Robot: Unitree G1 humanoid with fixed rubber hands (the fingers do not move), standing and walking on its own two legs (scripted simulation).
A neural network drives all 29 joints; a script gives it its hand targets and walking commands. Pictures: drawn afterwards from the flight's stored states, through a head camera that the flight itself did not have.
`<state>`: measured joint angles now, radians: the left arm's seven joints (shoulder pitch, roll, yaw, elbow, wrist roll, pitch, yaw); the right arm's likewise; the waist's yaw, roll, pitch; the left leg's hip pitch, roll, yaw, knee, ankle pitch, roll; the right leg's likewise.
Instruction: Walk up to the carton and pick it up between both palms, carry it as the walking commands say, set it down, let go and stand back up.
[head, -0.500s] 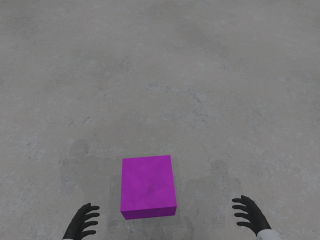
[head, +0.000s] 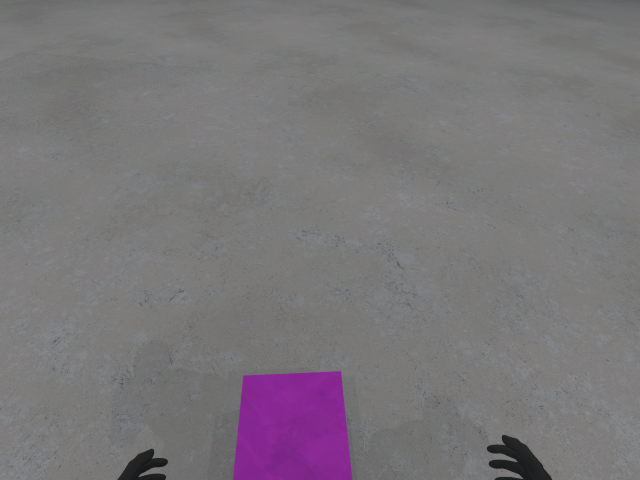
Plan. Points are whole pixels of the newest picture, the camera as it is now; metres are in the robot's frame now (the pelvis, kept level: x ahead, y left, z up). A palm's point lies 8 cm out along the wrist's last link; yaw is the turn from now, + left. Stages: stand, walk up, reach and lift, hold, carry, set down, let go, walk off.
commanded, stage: stand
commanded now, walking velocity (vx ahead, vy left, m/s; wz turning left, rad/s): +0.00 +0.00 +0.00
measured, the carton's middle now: (293, 438) +0.45 +0.08 -0.67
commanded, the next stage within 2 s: none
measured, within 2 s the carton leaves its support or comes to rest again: neither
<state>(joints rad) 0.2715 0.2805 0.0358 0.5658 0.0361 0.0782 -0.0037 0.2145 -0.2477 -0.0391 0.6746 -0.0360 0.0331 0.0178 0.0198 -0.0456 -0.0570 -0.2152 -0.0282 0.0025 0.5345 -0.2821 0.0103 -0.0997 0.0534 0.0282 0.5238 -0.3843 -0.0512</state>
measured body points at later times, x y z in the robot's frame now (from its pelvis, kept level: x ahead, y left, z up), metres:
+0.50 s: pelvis -0.01 +0.01 +0.01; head -0.06 +0.02 +0.45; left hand +0.11 +0.29 -0.10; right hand +0.10 -0.28 -0.09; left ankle +0.00 +0.11 -0.73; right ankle -0.06 -0.09 -0.73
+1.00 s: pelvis -0.04 +0.03 +0.01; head -0.08 +0.04 +0.46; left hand +0.04 +0.32 -0.12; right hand +0.02 -0.28 -0.10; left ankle +0.00 +0.11 -0.73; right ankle -0.06 -0.09 -0.73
